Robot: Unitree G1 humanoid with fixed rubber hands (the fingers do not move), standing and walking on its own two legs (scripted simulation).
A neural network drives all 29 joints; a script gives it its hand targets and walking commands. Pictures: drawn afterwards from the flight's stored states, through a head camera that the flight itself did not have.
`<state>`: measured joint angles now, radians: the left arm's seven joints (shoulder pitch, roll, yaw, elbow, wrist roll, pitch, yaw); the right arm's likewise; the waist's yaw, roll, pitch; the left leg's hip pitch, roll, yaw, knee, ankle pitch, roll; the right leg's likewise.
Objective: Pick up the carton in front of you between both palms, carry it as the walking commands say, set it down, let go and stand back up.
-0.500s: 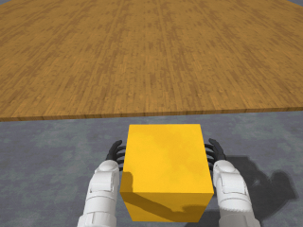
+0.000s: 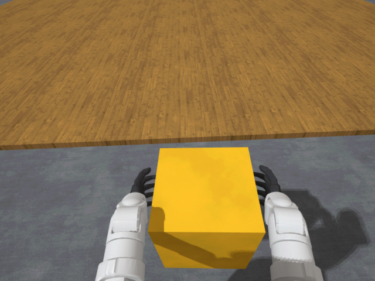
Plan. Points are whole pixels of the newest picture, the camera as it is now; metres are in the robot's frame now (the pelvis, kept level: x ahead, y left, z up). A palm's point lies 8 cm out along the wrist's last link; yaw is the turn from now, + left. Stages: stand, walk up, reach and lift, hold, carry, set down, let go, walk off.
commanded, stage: reach and lift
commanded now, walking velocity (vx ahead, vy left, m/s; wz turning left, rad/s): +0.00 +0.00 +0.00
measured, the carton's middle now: (204, 210) +0.30 +0.00 -0.04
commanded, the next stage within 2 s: hold in 0.38 s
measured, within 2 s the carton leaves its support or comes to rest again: neither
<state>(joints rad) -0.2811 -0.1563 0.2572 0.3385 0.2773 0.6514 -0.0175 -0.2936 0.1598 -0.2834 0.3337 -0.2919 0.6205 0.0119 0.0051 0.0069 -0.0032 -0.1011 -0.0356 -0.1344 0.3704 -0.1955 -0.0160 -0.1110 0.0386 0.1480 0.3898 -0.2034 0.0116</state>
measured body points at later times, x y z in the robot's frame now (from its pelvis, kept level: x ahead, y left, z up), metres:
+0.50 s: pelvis +0.01 +0.00 +0.00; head -0.04 +0.00 +0.45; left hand +0.30 +0.15 +0.04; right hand +0.31 -0.15 +0.05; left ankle +0.01 +0.13 -0.75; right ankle +0.01 -0.13 -0.75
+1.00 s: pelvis +0.00 +0.00 +0.00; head -0.05 -0.01 +0.45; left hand +0.30 +0.15 +0.05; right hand +0.30 -0.16 +0.05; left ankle +0.01 +0.13 -0.75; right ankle +0.01 -0.13 -0.75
